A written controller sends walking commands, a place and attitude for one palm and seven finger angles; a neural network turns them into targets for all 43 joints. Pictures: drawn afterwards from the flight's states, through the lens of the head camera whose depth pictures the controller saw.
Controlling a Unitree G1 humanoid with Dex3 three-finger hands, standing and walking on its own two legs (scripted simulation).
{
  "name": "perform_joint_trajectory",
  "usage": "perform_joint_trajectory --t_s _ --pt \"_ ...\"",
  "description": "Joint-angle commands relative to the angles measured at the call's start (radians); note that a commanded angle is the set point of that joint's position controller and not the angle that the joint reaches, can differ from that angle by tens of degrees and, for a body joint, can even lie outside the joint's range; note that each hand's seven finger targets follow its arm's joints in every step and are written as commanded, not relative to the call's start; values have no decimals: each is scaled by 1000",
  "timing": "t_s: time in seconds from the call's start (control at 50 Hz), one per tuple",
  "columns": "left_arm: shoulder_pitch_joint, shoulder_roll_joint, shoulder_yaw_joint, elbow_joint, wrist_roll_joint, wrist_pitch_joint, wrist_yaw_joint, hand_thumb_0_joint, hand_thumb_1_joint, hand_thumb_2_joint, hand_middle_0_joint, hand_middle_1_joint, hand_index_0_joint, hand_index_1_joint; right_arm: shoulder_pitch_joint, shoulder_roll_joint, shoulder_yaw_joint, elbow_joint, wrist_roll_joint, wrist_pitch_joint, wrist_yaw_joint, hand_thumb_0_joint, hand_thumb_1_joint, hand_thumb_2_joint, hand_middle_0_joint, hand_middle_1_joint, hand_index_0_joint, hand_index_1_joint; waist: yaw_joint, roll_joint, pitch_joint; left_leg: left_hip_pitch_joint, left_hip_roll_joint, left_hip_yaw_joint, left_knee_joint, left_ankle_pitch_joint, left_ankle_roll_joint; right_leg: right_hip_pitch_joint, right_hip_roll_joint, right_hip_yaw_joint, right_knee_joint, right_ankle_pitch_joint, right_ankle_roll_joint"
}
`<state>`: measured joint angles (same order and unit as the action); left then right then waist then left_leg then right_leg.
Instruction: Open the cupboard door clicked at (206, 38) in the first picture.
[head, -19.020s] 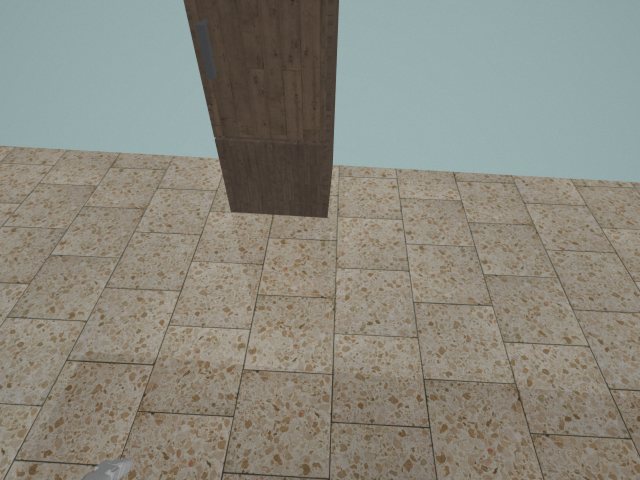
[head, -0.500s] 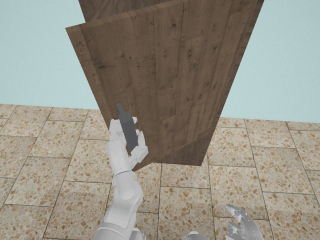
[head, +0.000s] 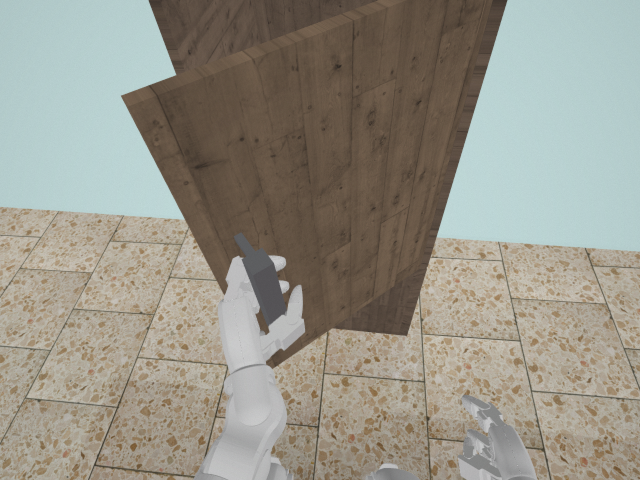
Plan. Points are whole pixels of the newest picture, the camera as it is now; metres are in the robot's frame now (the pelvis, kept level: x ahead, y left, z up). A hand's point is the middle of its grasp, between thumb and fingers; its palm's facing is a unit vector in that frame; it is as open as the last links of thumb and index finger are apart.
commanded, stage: open thumb and fingers to let go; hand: left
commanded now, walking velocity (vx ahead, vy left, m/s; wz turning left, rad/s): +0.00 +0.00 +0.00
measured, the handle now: (261, 286) +0.35 +0.09 +0.05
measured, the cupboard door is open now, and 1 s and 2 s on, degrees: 42 46 45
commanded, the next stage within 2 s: slide the hand sideways off the handle in 0.60 s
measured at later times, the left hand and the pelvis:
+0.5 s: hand (286, 314) +0.31 +0.05 +0.05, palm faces +0.21 -0.98 -0.03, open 14.4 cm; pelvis +0.00 +0.02 +0.00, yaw -1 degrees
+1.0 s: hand (283, 349) +0.26 +0.05 +0.05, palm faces -0.23 -0.97 +0.04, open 16.1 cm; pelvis -0.01 +0.05 -0.01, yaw -2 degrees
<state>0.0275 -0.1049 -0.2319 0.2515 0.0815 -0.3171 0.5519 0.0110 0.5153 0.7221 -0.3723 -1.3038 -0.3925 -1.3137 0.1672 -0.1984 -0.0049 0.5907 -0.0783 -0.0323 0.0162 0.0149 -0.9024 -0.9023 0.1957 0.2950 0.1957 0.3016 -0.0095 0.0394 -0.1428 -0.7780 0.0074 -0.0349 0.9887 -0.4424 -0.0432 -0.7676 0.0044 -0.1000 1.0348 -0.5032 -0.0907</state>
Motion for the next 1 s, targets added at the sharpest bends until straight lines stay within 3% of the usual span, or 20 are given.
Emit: perform_joint_trajectory --t_s 0.0,0.02,0.16,0.2,0.22,0.26,0.34,0.38,0.56,0.68,0.7,0.72,0.74,0.76,0.8,0.84,0.86,0.88,0.92,0.98 --pt "-169 -60 27 -192 2 -63 -5 0 60 540 -340 -1260 -340 -1260 -43 -61 -25 -145 10 -43 -6 0 -900 -900 200 300 200 300 -14 -190 -262 9 -43 14 -25 115 41 278 -92 236 -264 386 113" --pt "-183 -70 14 -184 5 -64 -6 0 -10 510 -335 -1253 -335 -1253 -43 -61 -25 -143 9 -41 -8 0 -900 -900 200 300 200 300 -24 -191 -247 13 -42 15 -22 111 43 261 -92 236 -269 374 114" --pt "-192 -84 5 -165 13 -72 2 0 -500 300 -300 -1200 -300 -1200 -36 -66 -30 -150 8 -42 -7 0 -900 -900 200 300 200 300 -16 -180 -259 39 -39 14 -29 128 49 224 -71 188 -245 344 99" --pt "-170 -87 6 -161 9 -72 2 0 -500 300 -300 -1200 -300 -1200 -32 -64 -30 -153 10 -40 -7 0 -900 -900 200 300 200 300 -10 -191 -266 39 -39 17 -35 125 47 233 -71 184 -244 339 99" --pt "-193 -90 0 -168 10 -72 5 0 -500 300 -292 -1150 -292 -1150 -29 -65 -29 -151 9 -41 -6 0 -900 -900 200 300 200 300 -18 -193 -269 45 -39 17 -34 132 48 231 -69 182 -241 355 101" --pt "-175 -84 5 -170 9 -67 6 0 -500 300 -275 -1050 -275 -1050 -33 -67 -30 -158 12 -42 -6 0 -900 -900 200 300 200 300 -6 -164 -264 53 -39 19 -40 137 49 224 -62 168 -238 341 91" --pt "-195 -100 -1 -152 11 -63 20 0 -500 300 -242 -850 -242 -850 -33 -65 -25 -158 12 -41 -4 0 -900 -900 200 300 200 300 -10 -163 -235 69 -37 22 -47 124 49 184 -48 141 -235 278 85" --pt "-212 -120 -18 -161 19 -62 30 0 -500 300 -225 -750 -225 -750 -37 -64 -26 -161 10 -44 -1 0 -900 -900 200 300 200 300 -8 -130 -249 96 -34 24 -52 147 53 165 -34 111 -214 284 74" --pt "-213 -156 -39 -153 26 -36 48 0 -500 300 -150 -300 -150 -300 -55 -67 -22 -174 15 -47 13 0 -900 -900 200 300 200 300 2 -122 -234 111 -28 13 -65 152 51 134 -7 64 -187 223 54" --pt "-252 -191 -62 -143 25 -18 58 0 -500 300 -150 -300 -150 -300 -73 -66 -18 -169 16 -46 21 0 -900 -900 200 300 200 300 -2 -98 -230 122 -25 9 -67 135 50 95 1 47 -171 179 49" --pt "-258 -73 -309 -171 153 -56 -169 0 -500 300 -150 -300 -150 -300 18 -113 -24 -149 21 -34 26 0 -900 -900 200 300 200 300 -116 -133 -151 137 -20 13 -39 132 73 27 -9 80 -163 255 54" --pt "-307 -3 -224 -226 108 -106 -290 0 -500 300 -150 -300 -150 -300 34 -104 -33 -180 30 -35 21 0 -900 -900 200 300 200 300 -85 -120 -220 121 -28 10 -25 150 78 70 -19 86 -147 301 50" --pt "-301 45 -204 -247 91 -136 -367 0 -500 300 -150 -300 -150 -300 29 -108 -33 -192 35 -33 13 0 -900 -900 200 300 200 300 -63 -106 -267 128 -32 9 -23 161 80 108 -20 98 -134 325 46" --pt "-293 57 -205 -275 73 -149 -428 0 -500 300 -150 -300 -150 -300 28 -110 -35 -207 39 -33 8 0 -900 -900 200 300 200 300 -60 -60 -305 150 -31 10 -18 186 80 116 -21 102 -116 352 43" --pt "-233 15 -208 -297 -9 -144 -519 0 -500 300 -150 -300 -150 -300 25 -100 -29 -241 60 -43 5 0 -900 -900 200 300 200 300 -51 -47 -303 178 -29 3 -32 168 76 103 -14 86 -124 303 44" --pt "-195 -39 -195 -290 -102 -106 -535 0 -500 300 -150 -300 -150 -300 9 -98 -18 -266 80 -50 0 0 -900 -900 200 300 200 300 -50 -76 -240 169 -29 -2 -62 103 73 92 -5 71 -161 208 51" --pt "-164 -37 -159 -281 -133 -87 -521 0 -500 300 -150 -300 -150 -300 -4 -103 -17 -274 86 -54 -3 0 -900 -900 200 300 200 300 -35 -107 -222 158 -26 -10 -79 81 69 96 -2 62 -170 162 50" --pt "-152 -35 -137 -279 -149 -71 -500 0 -500 300 -150 -300 -150 -300 -9 -107 -15 -276 87 -52 -6 0 -900 -900 200 300 200 300 -36 -127 -196 149 -26 -8 -84 62 68 88 -2 60 -180 135 55" --pt "-124 -10 -94 -293 -139 -55 -448 0 -500 300 -150 -300 -150 -300 -4 -114 -17 -284 83 -48 -5 0 -900 -900 200 300 200 300 -24 -163 -188 132 -25 -9 -89 60 66 88 -3 54 -170 121 57" --pt "-95 22 -85 -327 -55 -69 -379 0 -500 300 -150 -300 -150 -300 3 -109 -22 -294 67 -42 7 0 -900 -900 200 300 200 300 -11 -132 -205 119 -23 -11 -72 94 64 64 -7 50 -119 150 49"
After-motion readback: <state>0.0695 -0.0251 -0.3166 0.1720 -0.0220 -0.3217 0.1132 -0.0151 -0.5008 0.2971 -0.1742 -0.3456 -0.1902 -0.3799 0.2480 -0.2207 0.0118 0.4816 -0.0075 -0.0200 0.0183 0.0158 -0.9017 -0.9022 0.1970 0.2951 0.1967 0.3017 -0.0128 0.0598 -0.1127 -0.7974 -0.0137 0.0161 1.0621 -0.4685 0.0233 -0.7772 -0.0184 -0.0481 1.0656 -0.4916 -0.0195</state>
